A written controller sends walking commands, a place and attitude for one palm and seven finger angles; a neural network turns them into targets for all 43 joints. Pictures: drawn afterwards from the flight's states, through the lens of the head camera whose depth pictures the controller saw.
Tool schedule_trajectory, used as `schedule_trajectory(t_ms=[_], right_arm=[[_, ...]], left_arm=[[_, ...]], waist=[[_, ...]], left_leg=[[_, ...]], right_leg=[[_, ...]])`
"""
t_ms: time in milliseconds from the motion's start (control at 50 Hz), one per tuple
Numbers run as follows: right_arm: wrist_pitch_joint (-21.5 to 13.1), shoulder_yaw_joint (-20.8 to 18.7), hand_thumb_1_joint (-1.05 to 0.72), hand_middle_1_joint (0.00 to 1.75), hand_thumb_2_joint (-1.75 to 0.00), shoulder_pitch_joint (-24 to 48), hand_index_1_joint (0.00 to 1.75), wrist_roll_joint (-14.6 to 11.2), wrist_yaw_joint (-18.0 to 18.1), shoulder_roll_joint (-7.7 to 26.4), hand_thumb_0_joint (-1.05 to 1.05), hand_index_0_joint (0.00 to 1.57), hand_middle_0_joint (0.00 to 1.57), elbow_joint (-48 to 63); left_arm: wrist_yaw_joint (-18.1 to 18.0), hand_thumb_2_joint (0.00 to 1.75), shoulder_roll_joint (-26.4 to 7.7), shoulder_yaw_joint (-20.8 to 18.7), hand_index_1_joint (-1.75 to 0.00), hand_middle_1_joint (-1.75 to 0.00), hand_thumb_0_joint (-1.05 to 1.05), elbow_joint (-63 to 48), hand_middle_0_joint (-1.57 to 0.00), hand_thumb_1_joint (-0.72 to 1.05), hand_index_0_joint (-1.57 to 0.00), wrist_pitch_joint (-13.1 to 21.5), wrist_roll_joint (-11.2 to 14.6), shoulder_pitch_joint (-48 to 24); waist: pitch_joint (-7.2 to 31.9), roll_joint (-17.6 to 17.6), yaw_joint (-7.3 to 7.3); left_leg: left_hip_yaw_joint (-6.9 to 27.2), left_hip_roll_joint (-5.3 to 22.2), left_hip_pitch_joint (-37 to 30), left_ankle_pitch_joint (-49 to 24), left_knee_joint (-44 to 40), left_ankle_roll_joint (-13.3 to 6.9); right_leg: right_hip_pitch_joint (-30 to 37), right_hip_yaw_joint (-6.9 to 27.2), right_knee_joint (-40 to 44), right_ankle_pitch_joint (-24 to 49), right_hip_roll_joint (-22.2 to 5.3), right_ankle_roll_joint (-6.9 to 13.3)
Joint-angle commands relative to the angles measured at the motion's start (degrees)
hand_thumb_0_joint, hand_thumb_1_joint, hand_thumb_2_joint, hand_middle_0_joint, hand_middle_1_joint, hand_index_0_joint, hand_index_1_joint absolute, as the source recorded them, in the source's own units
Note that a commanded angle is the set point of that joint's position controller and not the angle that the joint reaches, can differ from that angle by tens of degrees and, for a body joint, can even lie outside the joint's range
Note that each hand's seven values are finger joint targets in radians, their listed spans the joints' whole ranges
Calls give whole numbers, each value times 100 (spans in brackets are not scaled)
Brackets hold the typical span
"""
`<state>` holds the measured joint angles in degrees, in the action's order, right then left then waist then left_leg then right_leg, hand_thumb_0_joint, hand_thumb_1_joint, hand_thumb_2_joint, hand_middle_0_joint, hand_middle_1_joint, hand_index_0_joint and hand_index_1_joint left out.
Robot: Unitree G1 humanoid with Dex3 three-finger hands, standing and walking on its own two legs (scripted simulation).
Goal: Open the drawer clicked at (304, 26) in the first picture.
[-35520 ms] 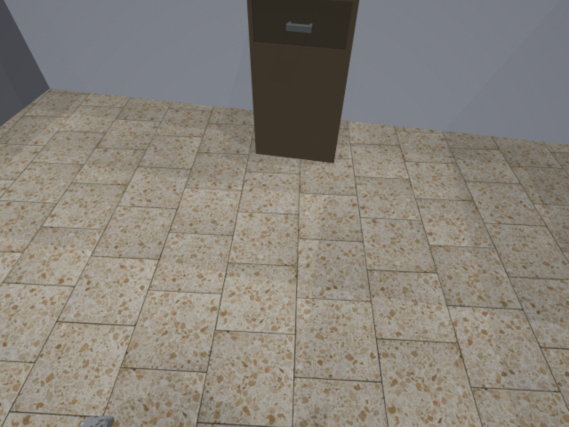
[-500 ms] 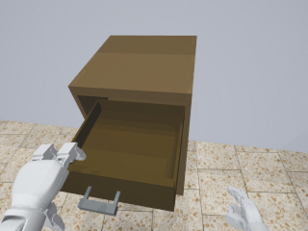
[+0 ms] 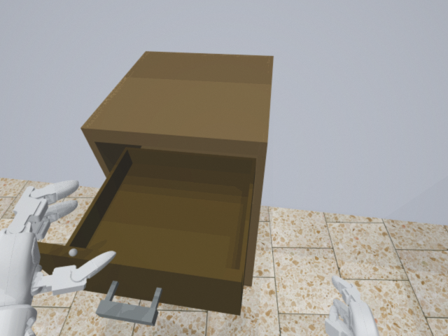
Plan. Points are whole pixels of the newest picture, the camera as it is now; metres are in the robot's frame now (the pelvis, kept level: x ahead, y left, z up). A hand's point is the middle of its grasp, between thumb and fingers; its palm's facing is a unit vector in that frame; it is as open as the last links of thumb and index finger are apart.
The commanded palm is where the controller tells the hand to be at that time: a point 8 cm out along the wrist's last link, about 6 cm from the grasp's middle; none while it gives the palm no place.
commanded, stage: draw the hand back to the body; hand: left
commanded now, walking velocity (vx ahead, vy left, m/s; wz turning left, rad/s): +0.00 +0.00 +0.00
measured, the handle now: (131, 301) +0.19 +0.21 -0.06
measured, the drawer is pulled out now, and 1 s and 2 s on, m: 0.30 0.30 0.30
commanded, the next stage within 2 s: step back with the hand held close in 0.50 s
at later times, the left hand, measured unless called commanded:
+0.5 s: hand (55, 257) +0.17 +0.24 +0.15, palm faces +0.42 -0.82 -0.40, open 7.6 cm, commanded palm +0.12 +0.28 +0.18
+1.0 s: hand (42, 273) +0.15 +0.25 +0.15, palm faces +0.30 -0.81 -0.51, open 7.4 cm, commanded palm +0.09 +0.29 +0.18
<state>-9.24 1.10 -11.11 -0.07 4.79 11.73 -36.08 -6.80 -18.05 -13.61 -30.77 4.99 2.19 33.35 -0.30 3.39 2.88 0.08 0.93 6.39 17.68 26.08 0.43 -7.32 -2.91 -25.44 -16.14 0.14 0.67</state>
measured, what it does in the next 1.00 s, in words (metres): stands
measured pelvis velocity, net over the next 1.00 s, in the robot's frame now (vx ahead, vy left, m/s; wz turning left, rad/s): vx -0.04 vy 0.01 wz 0.02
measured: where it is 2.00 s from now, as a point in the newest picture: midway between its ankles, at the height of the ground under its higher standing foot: outside the picture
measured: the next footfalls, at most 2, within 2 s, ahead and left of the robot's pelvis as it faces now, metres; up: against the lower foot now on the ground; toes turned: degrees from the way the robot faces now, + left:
left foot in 1.86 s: -0.09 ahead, +0.13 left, +0.00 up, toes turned +3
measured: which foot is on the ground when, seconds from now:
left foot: down 0.00-1.00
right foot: down 0.00-1.00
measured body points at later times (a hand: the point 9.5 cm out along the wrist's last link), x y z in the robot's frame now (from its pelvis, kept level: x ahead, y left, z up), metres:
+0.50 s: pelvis -0.01 +0.00 +0.00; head -0.02 -0.02 +0.45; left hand +0.15 +0.28 +0.18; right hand +0.20 -0.21 -0.08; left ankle -0.04 +0.12 -0.74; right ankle -0.03 -0.11 -0.74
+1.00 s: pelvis -0.04 +0.01 +0.00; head +0.00 +0.01 +0.45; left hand +0.13 +0.29 +0.18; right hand +0.15 -0.23 -0.08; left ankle -0.04 +0.12 -0.74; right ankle -0.03 -0.11 -0.74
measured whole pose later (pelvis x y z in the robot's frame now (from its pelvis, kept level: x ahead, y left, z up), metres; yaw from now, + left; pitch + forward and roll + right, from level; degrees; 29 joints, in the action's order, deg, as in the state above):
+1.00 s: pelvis -0.04 +0.01 +0.00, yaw +1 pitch +2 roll +0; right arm -1.3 -1.2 -9.3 -0.9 4.9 12.8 -31.3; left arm -7.1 -22.8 -20.7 -34.8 9.0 2.5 38.1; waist -1.9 0.8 -0.6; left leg 0.5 -0.4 16.5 15.0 29.3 -0.6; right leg -16.8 -3.4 -28.0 -13.3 -1.3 -0.2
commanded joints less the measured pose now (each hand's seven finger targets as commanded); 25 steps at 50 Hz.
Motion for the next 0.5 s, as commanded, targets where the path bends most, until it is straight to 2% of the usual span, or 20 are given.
schedule_trajectory(t_ms=[0,40,60,80,120,160,240,260,280,300,340,360,420,440,460,480], right_arm=[[-277,-224,-90,30,-90,815,30,-42,49,489,0,20,20,988],[-235,-239,-90,30,-90,839,30,-51,61,499,0,20,20,1007],[-230,-236,-90,30,-90,894,30,-52,69,515,0,20,20,993],[-215,-229,-90,30,-90,845,30,-52,71,498,0,20,20,972],[-190,-236,-90,30,-90,846,30,-62,66,511,0,20,20,1007],[-200,-230,-90,30,-90,905,30,-63,71,535,0,20,20,1004],[-192,-233,-90,30,-90,867,30,-61,41,536,0,20,20,1025],[-199,-230,-90,30,-90,924,30,-68,41,553,0,20,20,1002],[-199,-210,-90,30,-90,890,30,-55,36,525,0,20,20,990],[-187,-210,-90,30,-90,885,30,-58,33,522,0,20,20,991],[-164,-222,-90,30,-90,897,30,-61,32,523,0,20,20,1021],[-158,-219,-90,30,-90,972,30,-63,41,542,0,20,20,996],[-134,-210,-90,30,-90,925,30,-71,33,518,0,20,20,1021],[-139,-207,-90,30,-90,927,30,-72,25,522,0,20,20,1029],[-162,-208,-90,30,-90,985,30,-72,40,537,0,20,20,1012],[-172,-188,-90,30,-90,921,30,-61,40,522,0,20,20,1013]], left_arm=[[-116,69,-848,-747,-62,-62,0,-1040,-24,41,-24,357,26,-267],[-120,72,-891,-821,-57,-57,0,-1018,-23,48,-23,345,43,-318],[-113,74,-917,-849,-55,-55,0,-1056,-23,51,-23,335,47,-428],[-131,75,-942,-887,-52,-52,0,-938,-22,55,-22,345,53,-396],[-125,78,-917,-857,-48,-48,0,-973,-22,62,-22,336,64,-423],[-133,81,-1003,-927,-43,-43,0,-1046,-22,69,-22,314,57,-601],[-128,87,-896,-832,-34,-34,0,-983,-21,83,-21,291,66,-476],[-121,88,-935,-842,-32,-32,0,-1049,-20,87,-20,280,52,-582],[-137,90,-943,-839,-30,-30,0,-988,-20,90,-20,278,42,-590],[-133,90,-878,-824,-30,-30,0,-867,-20,90,-20,261,67,-505],[-134,90,-951,-891,-30,-30,0,-910,-20,90,-20,260,68,-496],[-128,90,-966,-917,-30,-30,0,-912,-20,90,-20,248,66,-571],[-120,90,-908,-852,-30,-30,0,-895,-20,90,-20,261,77,-511],[-125,90,-962,-893,-30,-30,0,-959,-20,90,-20,276,71,-549],[-133,90,-1025,-933,-30,-30,0,-1054,-20,90,-20,279,57,-638],[-142,90,-988,-876,-30,-30,0,-1083,-20,90,-20,295,50,-643]], waist=[[467,-196,30],[509,-239,39],[471,-14,29],[446,-140,30],[497,-181,35],[453,107,36],[489,-205,42],[436,99,37],[352,42,29],[347,-184,36],[443,-189,56],[342,-53,44],[360,-108,48],[391,-49,56],[399,189,47],[398,149,45]], left_leg=[[-127,158,-26,-2069,-228,-105],[-125,155,-52,-2044,-231,-120],[-136,130,-62,-1980,-239,-107],[-110,135,-20,-1948,-277,-103],[-95,146,-79,-2003,-284,-111],[-110,117,-81,-1956,-299,-98],[-65,154,-89,-2084,-313,-106],[-81,137,-112,-2052,-314,-94],[-65,135,-56,-1988,-348,-86],[-29,149,-16,-1963,-374,-86],[-57,138,-49,-1958,-353,-108],[-52,133,-25,-1868,-369,-95],[-42,148,-10,-1776,-386,-94],[-24,146,-18,-1751,-386,-93],[-56,122,-69,-1704,-374,-87],[-15,128,-43,-1722,-398,-77]], right_leg=[[155,-81,297,1930,-236,-23],[162,-57,310,1926,-237,-28],[132,-31,387,1874,-238,-13],[164,-67,357,1819,-243,-22],[164,-71,340,1813,-233,-22],[155,-37,411,1780,-239,-9],[190,-93,329,1835,-231,-23],[139,-46,407,1783,-227,-1],[132,-90,387,1721,-238,-10],[154,-123,364,1680,-225,-15],[188,-84,364,1727,-237,-19],[130,-65,451,1627,-229,-4],[137,-83,415,1521,-241,-10],[129,-75,415,1463,-239,-1],[102,-44,481,1429,-242,14],[123,-83,440,1395,-245,15]])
